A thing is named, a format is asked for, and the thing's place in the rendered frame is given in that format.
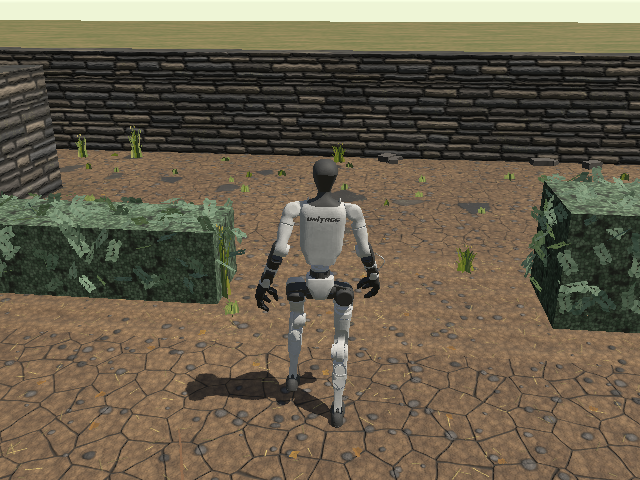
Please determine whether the robot right hand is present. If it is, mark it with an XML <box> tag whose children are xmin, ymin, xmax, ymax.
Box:
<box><xmin>357</xmin><ymin>276</ymin><xmax>380</xmax><ymax>298</ymax></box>

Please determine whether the robot left hand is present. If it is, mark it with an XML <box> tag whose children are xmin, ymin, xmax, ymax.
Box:
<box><xmin>255</xmin><ymin>284</ymin><xmax>278</xmax><ymax>312</ymax></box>

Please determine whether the left robot forearm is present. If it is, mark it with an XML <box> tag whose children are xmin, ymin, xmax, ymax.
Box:
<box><xmin>259</xmin><ymin>241</ymin><xmax>283</xmax><ymax>288</ymax></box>

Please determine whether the humanoid robot torso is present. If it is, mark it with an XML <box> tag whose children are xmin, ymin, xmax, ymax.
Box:
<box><xmin>299</xmin><ymin>197</ymin><xmax>346</xmax><ymax>300</ymax></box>

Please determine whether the right robot forearm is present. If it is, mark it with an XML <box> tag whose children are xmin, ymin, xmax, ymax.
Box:
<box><xmin>361</xmin><ymin>242</ymin><xmax>379</xmax><ymax>280</ymax></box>

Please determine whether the left robot upper arm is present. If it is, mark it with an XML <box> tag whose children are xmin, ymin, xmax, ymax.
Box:
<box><xmin>273</xmin><ymin>201</ymin><xmax>303</xmax><ymax>257</ymax></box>

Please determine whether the robot right thigh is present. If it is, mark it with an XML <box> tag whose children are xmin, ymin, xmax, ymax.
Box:
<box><xmin>331</xmin><ymin>281</ymin><xmax>354</xmax><ymax>362</ymax></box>

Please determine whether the right robot upper arm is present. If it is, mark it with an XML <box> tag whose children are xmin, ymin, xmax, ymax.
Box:
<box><xmin>344</xmin><ymin>203</ymin><xmax>371</xmax><ymax>258</ymax></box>

